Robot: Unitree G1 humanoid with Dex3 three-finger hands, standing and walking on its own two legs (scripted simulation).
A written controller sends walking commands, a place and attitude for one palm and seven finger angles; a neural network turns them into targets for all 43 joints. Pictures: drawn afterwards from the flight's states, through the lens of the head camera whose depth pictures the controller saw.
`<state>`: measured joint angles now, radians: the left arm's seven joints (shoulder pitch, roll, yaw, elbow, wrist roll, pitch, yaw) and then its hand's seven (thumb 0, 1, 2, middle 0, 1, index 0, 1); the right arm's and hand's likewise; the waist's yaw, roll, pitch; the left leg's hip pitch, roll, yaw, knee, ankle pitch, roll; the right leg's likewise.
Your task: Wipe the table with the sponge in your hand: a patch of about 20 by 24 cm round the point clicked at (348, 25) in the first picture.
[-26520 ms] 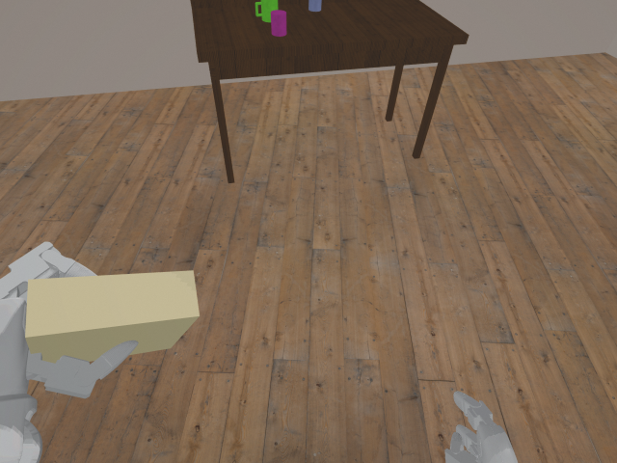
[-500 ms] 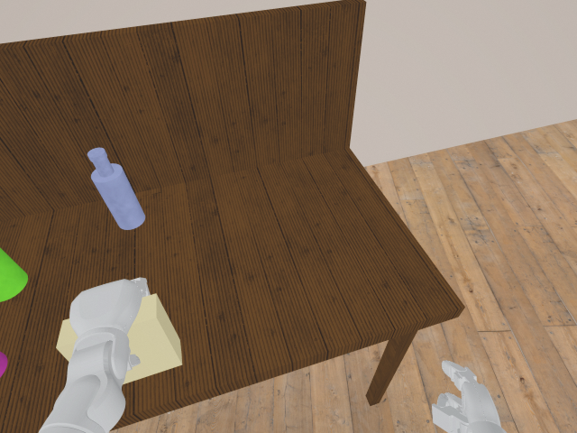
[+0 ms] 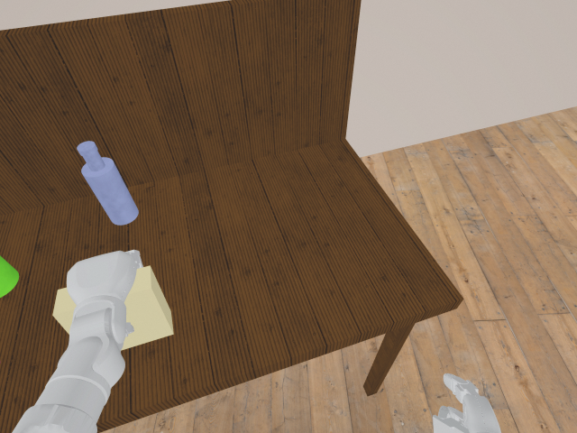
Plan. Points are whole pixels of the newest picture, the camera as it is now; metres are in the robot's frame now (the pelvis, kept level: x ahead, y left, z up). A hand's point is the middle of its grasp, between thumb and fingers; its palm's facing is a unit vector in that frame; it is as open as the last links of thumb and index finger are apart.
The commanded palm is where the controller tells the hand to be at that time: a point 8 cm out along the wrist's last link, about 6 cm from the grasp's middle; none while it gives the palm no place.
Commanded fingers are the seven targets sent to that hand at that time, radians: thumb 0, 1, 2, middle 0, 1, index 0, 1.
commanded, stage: wipe forward along the first lane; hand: left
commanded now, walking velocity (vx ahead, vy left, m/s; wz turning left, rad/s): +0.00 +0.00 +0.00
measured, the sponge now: (124, 321) +0.27 +0.31 -0.05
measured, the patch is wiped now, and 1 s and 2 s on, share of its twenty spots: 0.15 0.45 0.55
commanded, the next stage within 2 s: slide across to the middle lane in 1.24 s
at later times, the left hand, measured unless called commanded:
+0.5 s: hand (120, 272) +0.33 +0.33 +0.00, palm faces -0.12 -0.02 -0.99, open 9.3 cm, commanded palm +0.32 +0.32 +0.03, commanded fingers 0.00 0.10 1.30 -1.20 -1.60 -1.20 -1.60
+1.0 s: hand (116, 246) +0.38 +0.36 +0.00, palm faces -0.14 -0.01 -0.99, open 9.3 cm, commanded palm +0.37 +0.35 +0.04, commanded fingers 0.00 0.10 1.30 -1.20 -1.60 -1.20 -1.60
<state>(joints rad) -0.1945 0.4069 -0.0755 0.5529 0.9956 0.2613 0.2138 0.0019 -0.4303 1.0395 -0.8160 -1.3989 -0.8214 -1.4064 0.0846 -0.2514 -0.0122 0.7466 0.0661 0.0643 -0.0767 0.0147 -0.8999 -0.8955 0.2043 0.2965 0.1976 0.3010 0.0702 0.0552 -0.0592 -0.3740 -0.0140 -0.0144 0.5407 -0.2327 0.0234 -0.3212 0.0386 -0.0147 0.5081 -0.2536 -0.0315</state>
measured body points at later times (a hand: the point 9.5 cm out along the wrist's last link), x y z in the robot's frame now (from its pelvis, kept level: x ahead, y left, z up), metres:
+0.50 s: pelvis +0.00 +0.01 -0.01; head +0.03 +0.00 +0.44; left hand +0.34 +0.32 +0.05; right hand +0.14 -0.26 -0.13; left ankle +0.03 +0.10 -0.73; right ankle +0.00 -0.10 -0.73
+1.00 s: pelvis +0.00 +0.01 -0.02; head +0.05 +0.02 +0.43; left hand +0.39 +0.35 +0.05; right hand +0.07 -0.26 -0.14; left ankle +0.03 +0.10 -0.73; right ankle +0.00 -0.10 -0.73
